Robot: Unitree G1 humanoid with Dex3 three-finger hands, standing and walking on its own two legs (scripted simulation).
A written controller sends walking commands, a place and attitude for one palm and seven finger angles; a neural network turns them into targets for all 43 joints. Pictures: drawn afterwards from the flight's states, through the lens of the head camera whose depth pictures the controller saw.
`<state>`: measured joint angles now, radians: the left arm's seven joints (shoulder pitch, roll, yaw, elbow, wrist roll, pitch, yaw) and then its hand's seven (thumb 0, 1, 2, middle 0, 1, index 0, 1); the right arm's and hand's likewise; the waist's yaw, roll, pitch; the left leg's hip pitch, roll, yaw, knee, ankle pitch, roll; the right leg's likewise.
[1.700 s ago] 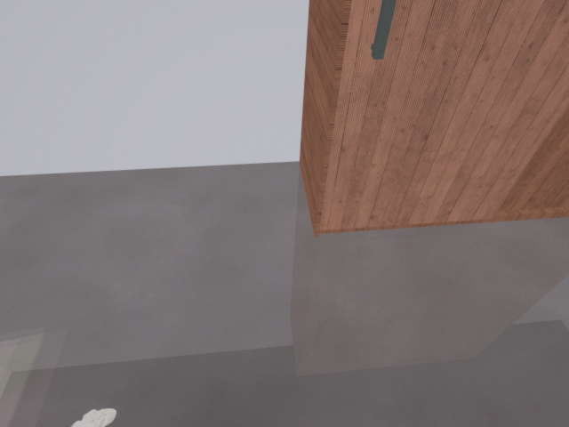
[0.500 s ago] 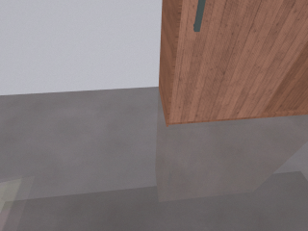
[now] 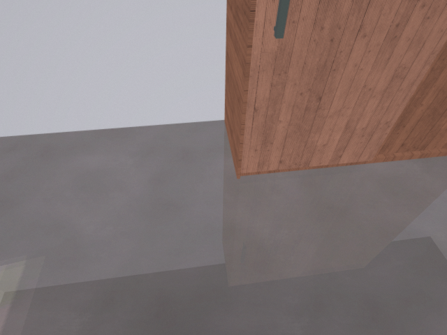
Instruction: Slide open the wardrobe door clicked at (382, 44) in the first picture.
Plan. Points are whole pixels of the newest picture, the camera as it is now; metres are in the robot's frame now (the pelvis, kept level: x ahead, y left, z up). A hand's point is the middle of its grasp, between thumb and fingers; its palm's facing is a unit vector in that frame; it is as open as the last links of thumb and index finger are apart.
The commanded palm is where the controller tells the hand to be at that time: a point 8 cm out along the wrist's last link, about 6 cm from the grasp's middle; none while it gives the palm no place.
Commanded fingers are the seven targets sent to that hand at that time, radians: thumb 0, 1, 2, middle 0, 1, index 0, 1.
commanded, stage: walk to a spot facing it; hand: left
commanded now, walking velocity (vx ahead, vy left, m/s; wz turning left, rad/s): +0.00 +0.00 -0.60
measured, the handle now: out of the picture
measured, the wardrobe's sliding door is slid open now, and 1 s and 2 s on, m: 0.00 0.00 0.00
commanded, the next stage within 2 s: none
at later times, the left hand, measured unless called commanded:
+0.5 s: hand out of the picture +0.03 +0.18 -0.17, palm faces -0.16 -0.96 -0.25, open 7.4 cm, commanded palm none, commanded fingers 0.00 0.90 0.90 -0.20 -0.30 -0.20 -0.30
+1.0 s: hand (152, 331) +0.16 +0.16 -0.17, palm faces -0.51 -0.84 -0.20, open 7.4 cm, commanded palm none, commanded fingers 0.00 0.90 0.90 -0.20 -0.30 -0.20 -0.30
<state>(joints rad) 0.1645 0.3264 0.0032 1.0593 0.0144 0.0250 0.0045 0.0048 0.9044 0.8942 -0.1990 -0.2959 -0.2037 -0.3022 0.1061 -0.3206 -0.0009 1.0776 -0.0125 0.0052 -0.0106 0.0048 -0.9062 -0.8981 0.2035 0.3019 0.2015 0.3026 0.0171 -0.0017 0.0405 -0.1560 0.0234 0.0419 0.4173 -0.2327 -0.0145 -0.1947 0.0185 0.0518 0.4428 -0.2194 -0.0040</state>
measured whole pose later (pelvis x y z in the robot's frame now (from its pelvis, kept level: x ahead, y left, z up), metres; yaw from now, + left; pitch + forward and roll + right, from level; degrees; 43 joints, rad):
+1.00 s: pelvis -0.02 +0.01 +0.00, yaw -33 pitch +0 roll -2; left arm 0.23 0.29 0.10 0.92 0.04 0.08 -0.06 0.01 0.91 0.90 -0.19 -0.29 -0.20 -0.30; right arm 0.36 -0.19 -0.02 0.95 -0.03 -0.05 -0.02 0.00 -0.91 -0.90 0.20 0.30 0.20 0.30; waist -0.01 -0.05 0.01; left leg -0.03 0.08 0.19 0.37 -0.34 0.00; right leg -0.57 -0.06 0.00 1.06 -0.26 0.07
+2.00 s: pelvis +0.27 -0.25 +0.00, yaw -54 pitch -2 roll -1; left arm 0.31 0.17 0.09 1.06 0.04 0.02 -0.03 0.00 0.91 0.89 -0.19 -0.30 -0.20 -0.30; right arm 0.38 -0.14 -0.04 1.09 -0.02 -0.07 -0.02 0.00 -0.93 -0.90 0.20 0.30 0.20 0.30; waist 0.02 -0.05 0.01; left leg -0.04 0.04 0.29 0.35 -0.28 0.04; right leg -0.64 -0.10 -0.02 1.15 -0.11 0.02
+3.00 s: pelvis +0.40 -0.48 +0.00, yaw -44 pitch +1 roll -3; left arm 0.17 0.24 0.09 0.95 0.02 0.05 0.02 0.01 0.91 0.89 -0.19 -0.30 -0.20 -0.30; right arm 0.21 -0.18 -0.05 0.94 -0.03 0.02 0.00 0.00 -0.91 -0.90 0.20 0.30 0.20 0.30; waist -0.01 0.00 0.08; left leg -0.34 0.00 0.05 0.50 -0.18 0.07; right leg -0.48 -0.09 -0.02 1.07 -0.42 0.09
